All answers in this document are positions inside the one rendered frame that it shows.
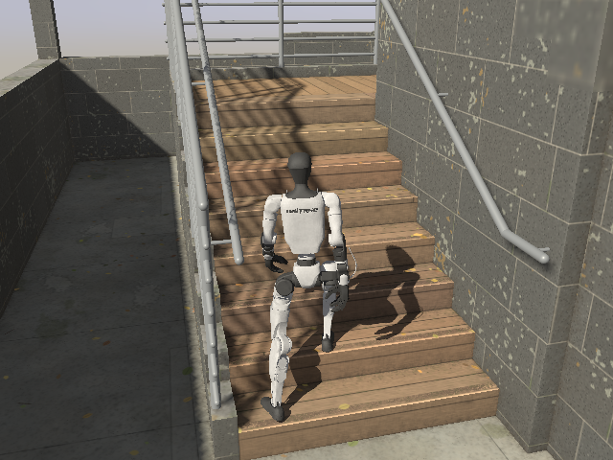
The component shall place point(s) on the left robot upper arm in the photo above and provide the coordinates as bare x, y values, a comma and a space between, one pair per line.
272, 205

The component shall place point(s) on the robot right shin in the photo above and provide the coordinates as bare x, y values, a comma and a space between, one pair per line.
327, 312

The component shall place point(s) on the left robot forearm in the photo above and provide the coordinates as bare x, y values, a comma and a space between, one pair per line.
267, 250

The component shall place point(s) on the robot left hand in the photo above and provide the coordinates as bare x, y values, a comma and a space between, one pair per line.
278, 259

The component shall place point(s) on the right robot forearm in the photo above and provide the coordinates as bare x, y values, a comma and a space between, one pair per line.
341, 263

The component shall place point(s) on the robot left foot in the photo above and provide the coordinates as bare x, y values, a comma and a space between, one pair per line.
277, 412

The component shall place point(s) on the robot right hand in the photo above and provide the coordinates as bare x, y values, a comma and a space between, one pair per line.
341, 299

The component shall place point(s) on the right robot upper arm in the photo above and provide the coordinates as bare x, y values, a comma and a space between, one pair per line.
332, 201

